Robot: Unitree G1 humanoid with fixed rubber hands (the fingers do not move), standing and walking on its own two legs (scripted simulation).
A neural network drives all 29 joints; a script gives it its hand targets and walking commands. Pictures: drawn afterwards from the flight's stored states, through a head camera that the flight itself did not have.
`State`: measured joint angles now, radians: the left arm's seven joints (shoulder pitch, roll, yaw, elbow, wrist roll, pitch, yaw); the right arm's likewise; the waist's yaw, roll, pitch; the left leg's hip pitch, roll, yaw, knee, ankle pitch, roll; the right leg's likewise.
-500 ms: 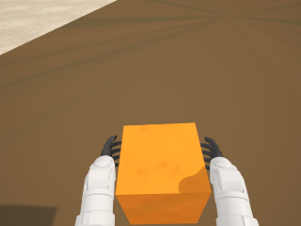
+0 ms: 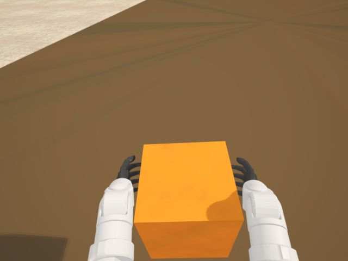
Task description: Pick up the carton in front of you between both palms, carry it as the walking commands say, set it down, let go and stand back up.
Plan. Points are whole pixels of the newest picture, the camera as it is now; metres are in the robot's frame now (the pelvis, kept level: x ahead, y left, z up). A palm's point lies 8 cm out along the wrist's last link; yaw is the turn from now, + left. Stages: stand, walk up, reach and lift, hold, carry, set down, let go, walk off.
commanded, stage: set down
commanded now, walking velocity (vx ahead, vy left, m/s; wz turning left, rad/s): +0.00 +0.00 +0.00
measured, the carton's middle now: (186, 202) +0.30 +0.00 -0.03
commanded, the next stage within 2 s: none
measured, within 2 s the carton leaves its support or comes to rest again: neither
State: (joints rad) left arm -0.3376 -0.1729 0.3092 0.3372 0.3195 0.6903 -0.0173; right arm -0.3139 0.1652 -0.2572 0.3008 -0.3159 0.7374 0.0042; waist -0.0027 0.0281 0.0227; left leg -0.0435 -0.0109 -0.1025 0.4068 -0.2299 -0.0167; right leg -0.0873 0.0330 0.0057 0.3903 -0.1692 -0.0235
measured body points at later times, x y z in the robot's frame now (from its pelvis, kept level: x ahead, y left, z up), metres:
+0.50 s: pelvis -0.02 +0.02 -0.05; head +0.15 +0.00 +0.37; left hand +0.35 +0.14 -0.12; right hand +0.34 -0.17 -0.13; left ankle +0.01 +0.14 -0.74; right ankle +0.04 -0.10 -0.74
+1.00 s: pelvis -0.06 +0.01 -0.19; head +0.17 -0.02 +0.20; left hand +0.40 +0.12 -0.26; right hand +0.38 -0.18 -0.27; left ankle +0.01 +0.14 -0.74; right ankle +0.04 -0.11 -0.74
